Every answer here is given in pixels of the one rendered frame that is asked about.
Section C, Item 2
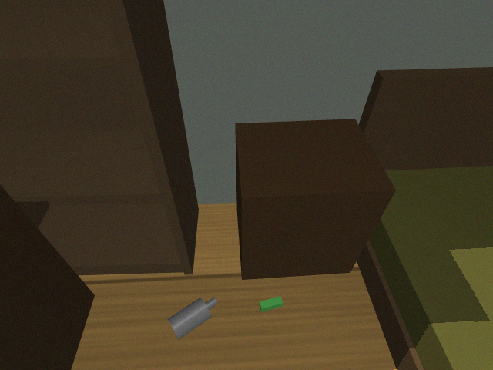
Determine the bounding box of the bed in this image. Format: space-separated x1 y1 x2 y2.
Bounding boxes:
357 67 493 370

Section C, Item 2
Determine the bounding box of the bookshelf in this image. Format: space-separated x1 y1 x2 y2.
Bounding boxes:
0 0 199 275

